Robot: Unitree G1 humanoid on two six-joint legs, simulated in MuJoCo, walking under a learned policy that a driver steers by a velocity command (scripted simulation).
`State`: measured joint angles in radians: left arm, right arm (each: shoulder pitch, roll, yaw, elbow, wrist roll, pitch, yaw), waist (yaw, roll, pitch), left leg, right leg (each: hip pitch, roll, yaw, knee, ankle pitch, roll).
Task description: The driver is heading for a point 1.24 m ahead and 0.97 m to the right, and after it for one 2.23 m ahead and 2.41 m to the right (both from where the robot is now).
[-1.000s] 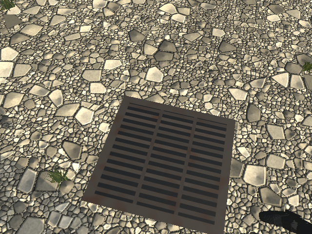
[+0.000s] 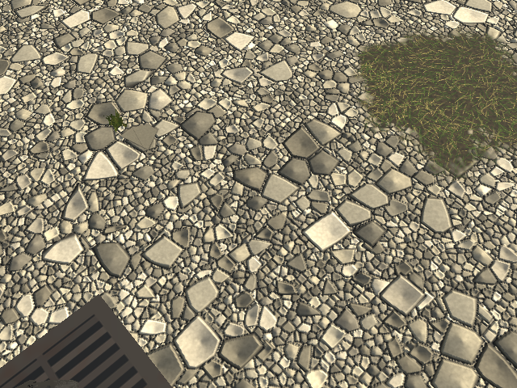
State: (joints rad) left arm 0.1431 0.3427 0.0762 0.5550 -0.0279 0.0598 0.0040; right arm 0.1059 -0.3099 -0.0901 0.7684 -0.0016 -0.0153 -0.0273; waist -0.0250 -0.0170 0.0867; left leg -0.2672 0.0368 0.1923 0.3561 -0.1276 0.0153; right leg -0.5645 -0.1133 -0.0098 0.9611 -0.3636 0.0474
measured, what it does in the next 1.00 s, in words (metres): walks ahead, turning right: right foot, then left foot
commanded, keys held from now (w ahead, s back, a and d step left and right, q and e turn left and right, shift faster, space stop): w+e+shift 1.00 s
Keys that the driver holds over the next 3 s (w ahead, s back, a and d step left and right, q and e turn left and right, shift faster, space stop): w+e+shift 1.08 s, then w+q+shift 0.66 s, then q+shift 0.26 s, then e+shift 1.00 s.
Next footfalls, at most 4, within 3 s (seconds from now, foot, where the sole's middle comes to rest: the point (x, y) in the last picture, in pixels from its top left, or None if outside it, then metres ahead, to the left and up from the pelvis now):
0.14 right None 0.04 -0.14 -0.78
0.54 left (294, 340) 0.52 -0.05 -0.78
0.98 right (470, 288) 0.64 -0.54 -0.78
1.46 left None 1.02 -0.88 -0.78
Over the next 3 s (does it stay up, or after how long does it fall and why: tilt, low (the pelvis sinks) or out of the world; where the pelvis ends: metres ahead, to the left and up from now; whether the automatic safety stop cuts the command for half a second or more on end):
stays up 1.23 -1.20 0.00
